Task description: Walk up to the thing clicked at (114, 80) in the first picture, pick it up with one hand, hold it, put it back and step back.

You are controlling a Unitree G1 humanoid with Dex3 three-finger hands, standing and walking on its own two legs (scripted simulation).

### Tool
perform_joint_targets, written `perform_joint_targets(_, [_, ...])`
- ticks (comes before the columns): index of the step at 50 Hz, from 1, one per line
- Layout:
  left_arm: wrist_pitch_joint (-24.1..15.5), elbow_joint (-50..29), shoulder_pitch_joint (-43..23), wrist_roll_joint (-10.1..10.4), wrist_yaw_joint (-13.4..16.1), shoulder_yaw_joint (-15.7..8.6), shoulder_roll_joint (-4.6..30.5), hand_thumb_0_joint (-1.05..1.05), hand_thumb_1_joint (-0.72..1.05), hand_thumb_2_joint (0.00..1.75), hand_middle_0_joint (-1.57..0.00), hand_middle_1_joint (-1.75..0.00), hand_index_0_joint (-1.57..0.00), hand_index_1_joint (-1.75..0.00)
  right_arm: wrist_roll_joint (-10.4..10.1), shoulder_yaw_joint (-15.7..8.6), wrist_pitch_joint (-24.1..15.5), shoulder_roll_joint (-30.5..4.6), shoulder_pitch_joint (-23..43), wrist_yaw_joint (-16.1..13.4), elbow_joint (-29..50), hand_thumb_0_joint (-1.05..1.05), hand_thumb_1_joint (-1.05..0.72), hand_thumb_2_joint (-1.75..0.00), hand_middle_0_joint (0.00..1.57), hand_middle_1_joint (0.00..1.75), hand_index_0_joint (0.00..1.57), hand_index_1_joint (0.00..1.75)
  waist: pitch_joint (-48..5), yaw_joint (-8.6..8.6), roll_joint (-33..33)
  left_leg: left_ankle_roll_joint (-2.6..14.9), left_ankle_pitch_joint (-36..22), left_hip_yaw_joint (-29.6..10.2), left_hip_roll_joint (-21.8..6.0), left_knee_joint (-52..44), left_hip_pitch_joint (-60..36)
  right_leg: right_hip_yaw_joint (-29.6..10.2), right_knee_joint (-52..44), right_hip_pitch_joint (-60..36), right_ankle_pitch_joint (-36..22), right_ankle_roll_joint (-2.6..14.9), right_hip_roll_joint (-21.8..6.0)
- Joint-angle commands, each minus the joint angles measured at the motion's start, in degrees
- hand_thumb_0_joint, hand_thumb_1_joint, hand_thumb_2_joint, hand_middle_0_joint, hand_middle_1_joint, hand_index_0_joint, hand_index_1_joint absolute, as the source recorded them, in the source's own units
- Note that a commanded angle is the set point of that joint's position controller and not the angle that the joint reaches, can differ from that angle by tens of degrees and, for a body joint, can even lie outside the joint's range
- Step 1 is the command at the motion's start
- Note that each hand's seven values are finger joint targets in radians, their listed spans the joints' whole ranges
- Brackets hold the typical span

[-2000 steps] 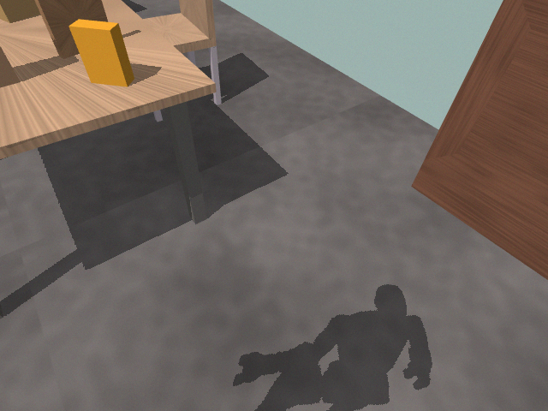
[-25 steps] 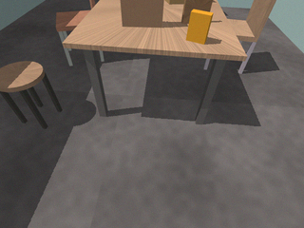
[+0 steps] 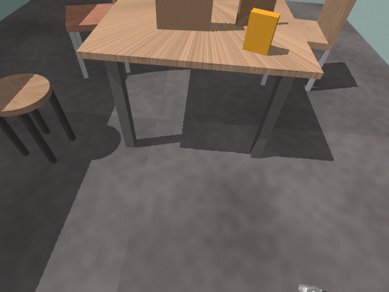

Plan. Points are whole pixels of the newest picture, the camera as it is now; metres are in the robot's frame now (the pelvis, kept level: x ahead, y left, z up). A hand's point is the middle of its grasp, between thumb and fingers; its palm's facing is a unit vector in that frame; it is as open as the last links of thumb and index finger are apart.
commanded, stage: step back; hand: right
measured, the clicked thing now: (260, 32) +1.12 -0.28 +0.03
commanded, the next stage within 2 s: stand in 0.06 s
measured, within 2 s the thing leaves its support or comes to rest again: neither
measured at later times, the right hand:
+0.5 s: hand out of the picture +0.07 -0.26 -0.14, palm faces -0.02 +0.94 -0.33, open 7.4 cm
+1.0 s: hand out of the picture +0.05 -0.26 -0.15, palm faces -0.04 +0.95 -0.32, open 7.4 cm
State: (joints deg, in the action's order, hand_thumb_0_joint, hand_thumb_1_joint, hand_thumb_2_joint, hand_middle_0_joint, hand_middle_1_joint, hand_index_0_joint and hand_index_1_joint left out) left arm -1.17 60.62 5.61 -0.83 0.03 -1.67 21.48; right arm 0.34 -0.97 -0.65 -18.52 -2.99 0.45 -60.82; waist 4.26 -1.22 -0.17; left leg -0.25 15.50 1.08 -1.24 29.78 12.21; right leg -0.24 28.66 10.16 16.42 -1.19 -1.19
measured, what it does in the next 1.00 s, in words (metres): stands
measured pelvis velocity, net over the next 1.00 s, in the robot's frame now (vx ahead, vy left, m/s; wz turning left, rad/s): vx -0.02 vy -0.01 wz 0.01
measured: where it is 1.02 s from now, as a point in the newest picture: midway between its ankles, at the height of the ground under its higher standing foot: outside the picture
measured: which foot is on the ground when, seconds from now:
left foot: down 0.00-1.00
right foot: down 0.00-1.00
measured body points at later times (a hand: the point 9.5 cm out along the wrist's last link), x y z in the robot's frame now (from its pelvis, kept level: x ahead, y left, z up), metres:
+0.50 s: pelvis -0.01 -0.01 +0.01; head +0.00 -0.01 +0.46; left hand +0.07 +0.29 -0.12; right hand +0.07 -0.31 -0.12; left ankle +0.01 +0.12 -0.74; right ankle -0.01 -0.14 -0.74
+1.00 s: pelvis -0.02 -0.01 +0.01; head -0.01 -0.02 +0.46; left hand +0.04 +0.29 -0.12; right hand +0.05 -0.31 -0.13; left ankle +0.01 +0.12 -0.74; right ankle -0.01 -0.14 -0.74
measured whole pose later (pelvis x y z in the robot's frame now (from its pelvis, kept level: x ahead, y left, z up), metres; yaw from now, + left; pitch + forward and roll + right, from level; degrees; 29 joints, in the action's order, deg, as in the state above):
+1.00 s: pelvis -0.02 -0.01 +0.01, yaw +1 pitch -2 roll +0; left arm -1.1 65.5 7.0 -0.8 -0.8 -0.1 20.4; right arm 0.5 0.2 -0.7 -20.0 -7.1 1.2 -65.6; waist 2.9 0.1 0.5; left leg -1.5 8.0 0.0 -1.9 19.1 8.9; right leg 1.0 19.1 7.1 9.8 -0.2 -0.4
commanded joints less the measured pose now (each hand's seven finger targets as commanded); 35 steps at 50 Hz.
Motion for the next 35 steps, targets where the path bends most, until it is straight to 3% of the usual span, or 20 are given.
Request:
perform_joint_targets(1, [-0.9,-2.4,-1.8,0.1,0.9,-2.2,11.7,0.0,0.9,0.9,-0.2,-0.3,-0.2,-0.3,0.3,-3.3,-0.8,-13.0,3.2,-1.0,2.5,0.0,-0.9,-0.9,0.2,0.3,0.2,0.3,-7.7,0.58,0.9,2.34,-15.1,-4.3,-6.4,-6.2,-3.3,-4.5,-4.3,-2.8,-18.0,3.34,-5.5])
perform_joint_targets(3, [-0.9,-1.4,-2.6,0.7,0.6,-1.2,10.0,0.0,0.9,0.9,-0.2,-0.3,-0.2,-0.3,0.0,-2.7,-1.0,-13.3,2.3,-0.7,2.1,0.0,-0.9,-0.9,0.2,0.3,0.2,0.3,-6.9,1.35,0.1,2.3,-17.2,-6.5,-6.5,-9.0,-4.4,-4.5,-6.6,-3.2,-18.0,2.33,-5.4])
perform_joint_targets(8, [-1.3,-0.3,-3.4,0.6,0.7,-1.1,10.7,0.0,0.9,0.9,-0.2,-0.3,-0.2,-0.3,-0.1,-2.5,-1.5,-13.0,3.2,-0.5,1.2,0.0,-0.9,-0.9,0.2,0.3,0.2,0.3,-8.4,1.16,0.1,1.66,-22.0,-5.8,-6.8,-10.0,-8.6,-4.3,-9.0,-5.5,-20.4,1.7,-6.0])
perform_joint_targets(13, [-1.3,0.5,-4.1,0.4,0.5,-1.1,11.0,0.0,0.9,0.9,-0.2,-0.3,-0.2,-0.3,0.0,-2.2,-1.5,-12.7,4.0,-0.4,0.8,0.0,-0.9,-0.9,0.2,0.3,0.2,0.3,-7.2,1.13,0.7,1.18,-15.9,-5.5,-6.5,-12.5,-7.5,-4.4,-11.6,-5.8,-15.5,1.59,-6.3])
perform_joint_targets(19, [-1.2,1.1,-4.3,0.2,0.4,-1.1,11.0,0.0,0.9,0.9,-0.2,-0.3,-0.2,-0.3,0.2,-1.9,-1.4,-12.9,3.0,-0.4,0.0,0.0,-0.9,-0.9,0.2,0.3,0.2,0.3,-6.6,1.23,0.9,0.93,-12.3,-5.3,-6.4,-13.9,-6.0,-4.4,-12.8,-6.0,-12.9,1.68,-6.3])
perform_joint_targets(23, [-1.2,1.4,-3.6,0.2,0.2,-1.0,10.9,0.0,0.9,0.9,-0.2,-0.3,-0.2,-0.3,0.2,-1.9,-1.5,-13.2,2.4,-0.4,-0.4,0.0,-0.9,-0.9,0.2,0.3,0.2,0.3,-7.2,1.19,0.6,0.8,-12.8,-5.2,-6.5,-13.7,-7.8,-4.6,-13.1,-4.8,-13.1,1.95,-6.4])
perform_joint_targets(28, [-1.1,1.5,-3.7,0.2,0.2,-0.8,11.0,0.0,0.9,0.9,-0.2,-0.3,-0.2,-0.3,0.3,-1.8,-1.2,-13.3,1.4,-0.3,-0.9,0.0,-0.9,-0.9,0.2,0.3,0.2,0.3,-4.9,1.44,0.3,0.94,-7.0,-5.7,-6.3,-14.6,-4.8,-4.8,-14.4,-4.0,-8.4,1.83,-6.3])
perform_joint_targets(35, [-1.1,1.8,-2.6,0.1,0.1,-0.8,11.0,0.0,0.9,0.9,-0.2,-0.3,-0.2,-0.3,0.3,-1.7,-1.1,-13.7,0.0,-0.2,-1.1,0.0,-0.9,-0.9,0.2,0.3,0.2,0.3,-4.2,1.63,-0.3,1.08,-4.6,-6.2,-6.3,-14.6,-4.8,-5.1,-15.0,-1.7,-5.0,1.92,-6.2])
